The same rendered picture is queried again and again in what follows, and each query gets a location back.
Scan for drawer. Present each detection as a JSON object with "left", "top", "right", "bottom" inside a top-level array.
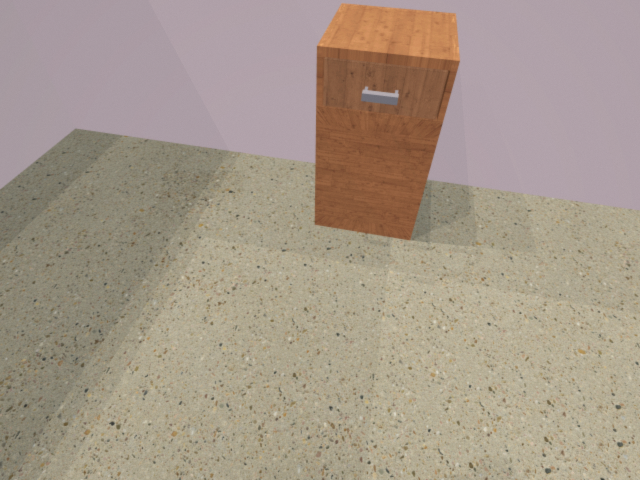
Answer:
[{"left": 323, "top": 57, "right": 448, "bottom": 119}]

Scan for handle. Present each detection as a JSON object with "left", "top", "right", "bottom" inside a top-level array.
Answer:
[{"left": 361, "top": 86, "right": 399, "bottom": 105}]

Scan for cabinet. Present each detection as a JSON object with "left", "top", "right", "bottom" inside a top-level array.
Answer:
[{"left": 315, "top": 3, "right": 460, "bottom": 240}]

